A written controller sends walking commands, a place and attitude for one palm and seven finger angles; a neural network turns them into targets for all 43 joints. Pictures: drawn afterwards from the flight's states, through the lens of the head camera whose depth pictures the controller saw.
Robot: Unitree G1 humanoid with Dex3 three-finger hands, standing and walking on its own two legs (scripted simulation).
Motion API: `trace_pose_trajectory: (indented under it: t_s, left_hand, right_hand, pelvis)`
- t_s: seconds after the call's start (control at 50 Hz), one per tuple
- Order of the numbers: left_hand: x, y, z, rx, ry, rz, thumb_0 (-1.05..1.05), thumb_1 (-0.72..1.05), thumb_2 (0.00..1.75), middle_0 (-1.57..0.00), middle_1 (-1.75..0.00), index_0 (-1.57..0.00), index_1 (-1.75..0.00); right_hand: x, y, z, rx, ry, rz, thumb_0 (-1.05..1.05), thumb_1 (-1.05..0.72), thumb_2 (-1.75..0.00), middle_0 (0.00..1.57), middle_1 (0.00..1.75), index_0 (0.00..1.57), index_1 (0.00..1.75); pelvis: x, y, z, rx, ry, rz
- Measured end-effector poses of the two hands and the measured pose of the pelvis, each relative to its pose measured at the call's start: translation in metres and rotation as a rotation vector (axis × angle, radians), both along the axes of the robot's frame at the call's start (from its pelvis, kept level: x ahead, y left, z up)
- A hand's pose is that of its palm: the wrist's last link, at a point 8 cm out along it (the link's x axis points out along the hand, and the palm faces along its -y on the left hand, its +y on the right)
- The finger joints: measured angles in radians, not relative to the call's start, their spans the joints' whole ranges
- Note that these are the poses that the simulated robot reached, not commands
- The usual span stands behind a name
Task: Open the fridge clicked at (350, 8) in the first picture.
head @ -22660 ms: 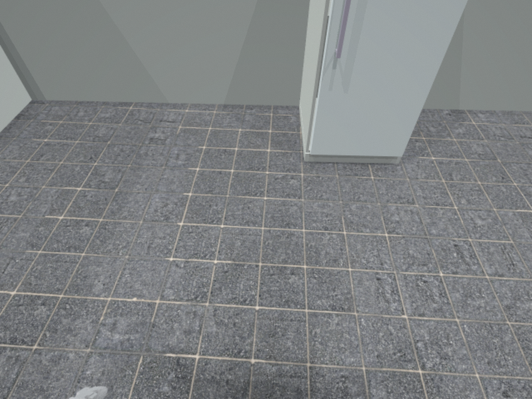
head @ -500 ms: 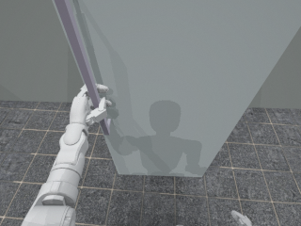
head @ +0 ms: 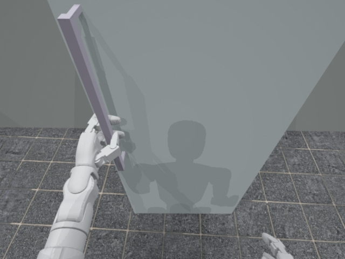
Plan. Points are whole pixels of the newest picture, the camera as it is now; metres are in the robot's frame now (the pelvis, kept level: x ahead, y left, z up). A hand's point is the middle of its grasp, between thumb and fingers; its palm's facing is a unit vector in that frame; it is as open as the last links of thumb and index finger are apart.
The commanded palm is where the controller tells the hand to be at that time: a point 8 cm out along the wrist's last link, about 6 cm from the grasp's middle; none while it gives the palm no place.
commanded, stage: pull the door a little, standing still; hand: left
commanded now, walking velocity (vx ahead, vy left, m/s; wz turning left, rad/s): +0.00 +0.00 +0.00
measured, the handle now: (105, 112) +0.41 +0.17 +0.13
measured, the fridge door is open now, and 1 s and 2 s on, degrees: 0 21 61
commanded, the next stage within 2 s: walk backward, drawing the door open in 0.42 s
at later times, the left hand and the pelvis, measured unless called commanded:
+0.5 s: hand (114, 168) +0.29 +0.13 +0.08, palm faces +0.00 -1.00 -0.02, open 5.9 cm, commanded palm +0.23 +0.19 +0.08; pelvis +0.03 +0.00 +0.00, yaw -1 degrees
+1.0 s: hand (127, 216) +0.20 +0.09 +0.07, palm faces +0.07 -0.98 -0.17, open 5.5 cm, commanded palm +0.16 +0.14 +0.08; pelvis -0.03 -0.02 +0.01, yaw +3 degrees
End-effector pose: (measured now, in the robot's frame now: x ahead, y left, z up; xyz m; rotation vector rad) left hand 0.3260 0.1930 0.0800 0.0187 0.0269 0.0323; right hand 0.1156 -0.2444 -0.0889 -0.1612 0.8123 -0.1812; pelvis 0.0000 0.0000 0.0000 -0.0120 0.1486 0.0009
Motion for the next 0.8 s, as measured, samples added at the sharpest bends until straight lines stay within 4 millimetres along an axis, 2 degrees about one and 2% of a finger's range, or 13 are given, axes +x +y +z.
trace_pose_trajectory:
  t_s: [0.24, 0.36, 0.44, 0.56, 0.64, 0.72, 0.8]
  left_hand:
    - [-0.001, 0.002, 0.0, 0.003, 0.003, -0.014, 0.01, 0.79, 0.83, -0.29, -1.3, -0.28, -1.37]
    - [-0.01, 0.001, 0.001, 0.0, 0.012, -0.018, 0.02, 0.79, 0.82, -0.26, -1.29, -0.27, -1.36]
    - [-0.03, -0.001, 0.002, -0.001, 0.015, -0.027, 0.02, 0.79, 0.81, -0.26, -1.28, -0.26, -1.36]
    - [-0.075, -0.009, 0.004, 0.029, 0.02, -0.052, 0.02, 0.76, 0.8, -0.27, -1.29, -0.28, -1.35]
    - [-0.091, -0.015, 0.005, 0.127, 0.045, -0.072, 0.0, 0.7, 0.8, -0.33, -1.32, -0.34, -1.37]
    - [-0.104, -0.022, 0.004, 0.137, 0.091, -0.062, -0.03, 0.7, 0.82, -0.39, -1.35, -0.39, -1.38]
    - [-0.115, -0.027, 0.005, 0.14, 0.098, -0.038, -0.03, 0.7, 0.83, -0.39, -1.35, -0.41, -1.39]
  right_hand:
    - [0.025, 0.009, 0.002, 0.002, -0.004, 0.026, 0.01, -0.9, -0.9, 0.2, 0.3, 0.2, 0.3]
    - [0.031, 0.012, 0.006, 0.025, -0.035, 0.008, 0.01, -0.9, -0.9, 0.2, 0.3, 0.2, 0.3]
    - [0.036, 0.011, 0.01, 0.029, -0.048, 0.0, 0.01, -0.9, -0.9, 0.2, 0.3, 0.2, 0.3]
    - [0.055, 0.01, 0.013, 0.006, -0.076, 0.028, 0.01, -0.9, -0.9, 0.2, 0.3, 0.2, 0.3]
    - [0.067, 0.012, 0.016, -0.041, -0.06, 0.054, 0.01, -0.9, -0.9, 0.2, 0.3, 0.2, 0.3]
    - [0.076, 0.016, 0.025, -0.046, -0.078, 0.065, 0.01, -0.9, -0.9, 0.2, 0.3, 0.2, 0.3]
    - [0.08, 0.021, 0.031, -0.024, -0.134, 0.077, 0.01, -0.9, -0.9, 0.2, 0.3, 0.2, 0.3]
  pelvis:
    - [0.011, 0.003, 0.002, 0.001, 0.0, 0.004]
    - [0.019, 0.004, 0.003, 0.004, -0.004, -0.015]
    - [0.027, 0.003, 0.004, 0.006, -0.01, -0.025]
    - [0.034, 0.003, 0.002, 0.001, -0.024, -0.014]
    - [0.031, 0.004, 0.005, 0.012, -0.055, 0.018]
    - [0.024, 0.006, 0.011, 0.026, -0.079, 0.022]
    - [0.015, 0.005, 0.01, 0.02, -0.087, 0.02]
